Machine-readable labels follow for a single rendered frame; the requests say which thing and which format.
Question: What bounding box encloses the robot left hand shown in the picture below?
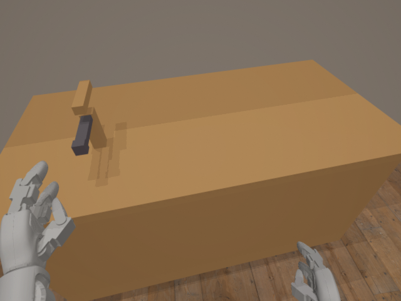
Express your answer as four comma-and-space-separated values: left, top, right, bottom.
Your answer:
0, 161, 76, 275

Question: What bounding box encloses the tap lever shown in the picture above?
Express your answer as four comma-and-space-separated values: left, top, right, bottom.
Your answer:
71, 115, 93, 156

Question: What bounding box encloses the counter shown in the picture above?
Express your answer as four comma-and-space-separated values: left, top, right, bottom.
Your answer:
0, 60, 401, 301

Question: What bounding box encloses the left robot forearm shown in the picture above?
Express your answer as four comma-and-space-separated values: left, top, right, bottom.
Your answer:
0, 265, 56, 301

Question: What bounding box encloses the robot right hand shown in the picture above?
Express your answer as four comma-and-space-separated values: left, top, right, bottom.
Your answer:
291, 241, 341, 301

